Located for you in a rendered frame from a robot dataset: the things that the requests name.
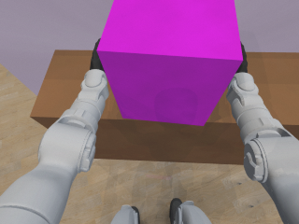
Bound right robot hand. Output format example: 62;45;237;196
235;41;248;74

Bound right robot upper arm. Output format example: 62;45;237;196
243;136;299;224

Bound robot left forearm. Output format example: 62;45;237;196
37;69;109;161

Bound carton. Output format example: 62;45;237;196
96;0;243;126

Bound left robot upper arm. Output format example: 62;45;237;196
0;122;96;224

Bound left robot hand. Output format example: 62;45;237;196
90;38;105;72

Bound pedestal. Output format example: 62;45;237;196
30;49;299;165

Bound robot right thigh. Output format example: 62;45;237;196
177;204;212;224

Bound right robot foot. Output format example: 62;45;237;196
169;198;182;224

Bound robot right forearm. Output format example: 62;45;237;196
226;72;299;145

